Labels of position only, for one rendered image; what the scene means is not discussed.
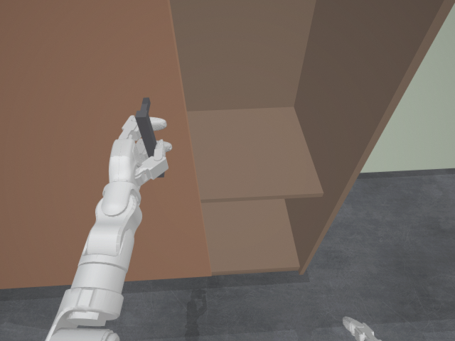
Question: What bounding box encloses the handle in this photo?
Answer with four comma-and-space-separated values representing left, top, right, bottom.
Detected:
135, 97, 165, 178

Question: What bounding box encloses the left robot forearm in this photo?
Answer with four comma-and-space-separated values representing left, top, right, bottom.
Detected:
45, 181, 142, 341

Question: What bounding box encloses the right robot hand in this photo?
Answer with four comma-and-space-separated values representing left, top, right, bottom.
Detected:
343, 316, 382, 341

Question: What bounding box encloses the wardrobe door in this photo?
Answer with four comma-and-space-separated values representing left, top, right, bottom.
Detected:
0, 0, 212, 289

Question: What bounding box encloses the left robot hand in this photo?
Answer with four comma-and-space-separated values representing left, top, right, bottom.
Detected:
109, 115, 172, 190

